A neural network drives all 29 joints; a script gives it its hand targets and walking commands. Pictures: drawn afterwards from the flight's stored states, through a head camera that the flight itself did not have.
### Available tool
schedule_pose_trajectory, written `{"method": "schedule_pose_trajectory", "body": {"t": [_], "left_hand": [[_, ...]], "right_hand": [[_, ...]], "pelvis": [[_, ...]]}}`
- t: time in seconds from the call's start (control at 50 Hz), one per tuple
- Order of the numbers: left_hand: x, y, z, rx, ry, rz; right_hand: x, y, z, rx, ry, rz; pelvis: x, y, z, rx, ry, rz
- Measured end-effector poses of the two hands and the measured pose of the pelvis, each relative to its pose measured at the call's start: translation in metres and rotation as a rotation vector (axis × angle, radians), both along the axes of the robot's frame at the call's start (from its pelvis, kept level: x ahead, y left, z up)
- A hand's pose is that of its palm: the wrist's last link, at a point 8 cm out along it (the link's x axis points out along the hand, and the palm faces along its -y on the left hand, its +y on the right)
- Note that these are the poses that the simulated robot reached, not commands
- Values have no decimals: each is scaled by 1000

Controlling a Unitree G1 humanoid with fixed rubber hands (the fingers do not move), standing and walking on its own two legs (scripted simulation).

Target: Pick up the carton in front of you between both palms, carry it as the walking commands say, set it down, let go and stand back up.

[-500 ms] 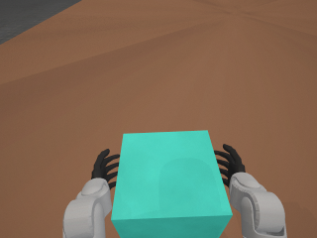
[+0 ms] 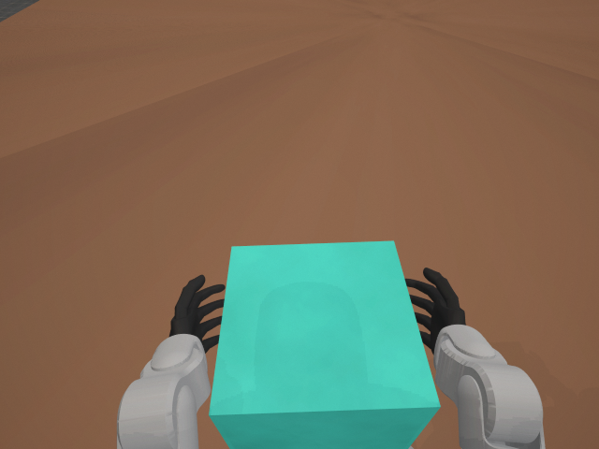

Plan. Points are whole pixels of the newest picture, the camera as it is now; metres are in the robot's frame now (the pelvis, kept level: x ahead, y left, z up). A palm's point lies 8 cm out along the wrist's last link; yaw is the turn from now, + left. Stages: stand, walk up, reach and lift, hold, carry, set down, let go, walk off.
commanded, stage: carry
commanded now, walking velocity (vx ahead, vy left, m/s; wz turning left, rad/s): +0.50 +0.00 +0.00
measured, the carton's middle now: (316, 360) +0.23 -0.01 +0.00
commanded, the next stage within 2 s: none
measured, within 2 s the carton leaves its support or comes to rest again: neither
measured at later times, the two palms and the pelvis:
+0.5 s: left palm (223, 166) +0.55 +0.13 +0.08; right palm (386, 152) +0.58 -0.17 +0.08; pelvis +0.34 -0.04 +0.00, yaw +4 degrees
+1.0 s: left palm (214, 77) +0.91 +0.18 +0.08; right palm (337, 72) +0.90 -0.12 +0.09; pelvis +0.68 +0.03 +0.00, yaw +0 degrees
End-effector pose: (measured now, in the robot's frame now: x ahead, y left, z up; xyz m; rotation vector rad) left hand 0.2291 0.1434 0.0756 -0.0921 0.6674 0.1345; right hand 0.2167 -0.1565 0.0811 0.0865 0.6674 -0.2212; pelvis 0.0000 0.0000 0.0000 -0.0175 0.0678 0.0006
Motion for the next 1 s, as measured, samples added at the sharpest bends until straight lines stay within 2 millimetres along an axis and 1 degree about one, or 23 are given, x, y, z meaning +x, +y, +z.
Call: {"method": "schedule_pose_trajectory", "body": {"t": [0.06, 0.12, 0.18, 0.22, 0.24, 0.28, 0.32, 0.38, 0.42, 0.46, 0.52, 0.6, 0.64, 0.7, 0.74, 0.78, 0.84, 0.92, 1.0], "left_hand": [[38, 0, 10, 8, -43, 22], [80, -3, 14, 17, -76, 47], [127, -12, 9, 30, -90, 68], [159, -18, 1, 47, -83, 76], [174, -20, -3, 56, -64, 82], [197, -22, -11, 52, -9, 101], [213, -22, -13, 40, 31, 124], [240, -20, -8, 38, 52, 155], [262, -19, -3, 40, 45, 161], [288, -18, 3, 43, 25, 156], [333, -16, 11, 42, -15, 135], [398, -9, 12, 28, -58, 100], [432, -2, 7, 17, -70, 87], [486, 13, -9, 0, -80, 71], [521, 20, -21, -15, -48, 61], [548, 24, -24, -15, -2, 42], [583, 26, -21, -12, 40, 10], [629, 28, -10, -6, 32, -9], [678, 32, 4, -4, -17, 8]], "right_hand": [[45, 0, 8, 5, -43, 24], [94, -4, 9, 15, -76, 49], [146, -12, -1, 30, -91, 69], [183, -19, -13, 45, -87, 76], [200, -21, -19, 52, -66, 80], [228, -22, -26, 51, -13, 103], [252, -21, -26, 50, 27, 126], [286, -18, -21, 48, 46, 155], [311, -17, -17, 44, 38, 163], [336, -16, -11, 43, 16, 162], [374, -15, -2, 39, -24, 142], [428, -9, 3, 30, -67, 103], [458, -2, 0, 23, -78, 88], [508, 12, -10, 11, -88, 70], [538, 20, -19, -7, -57, 61], [560, 24, -23, -7, -10, 44], [586, 26, -20, -2, 32, 12], [628, 29, -8, -1, 25, -3], [683, 32, 6, -3, -23, 16]], "pelvis": [[41, -4, -1, 6, -5, 4], [86, -12, -7, 16, -7, 10], [137, -24, -19, 29, -8, 27], [171, -32, -29, 12, -13, 38], [184, -35, -31, 0, -12, 47], [207, -42, -26, 12, -4, 59], [228, -46, -18, 25, 3, 68], [262, -49, -7, 37, 10, 74], [286, -49, -2, 42, 12, 71], [311, -47, 1, 44, 11, 65], [352, -41, 1, 43, 8, 58], [412, -27, -6, 33, 2, 51], [445, -18, -14, 26, 0, 45], [498, -1, -32, 19, -10, 19], [526, 8, -35, 38, -10, 9], [547, 16, -29, 25, -6, -1], [579, 24, -15, 9, 0, -15], [626, 30, -2, -7, 3, -12], [678, 29, 2, -9, -2, 0]]}}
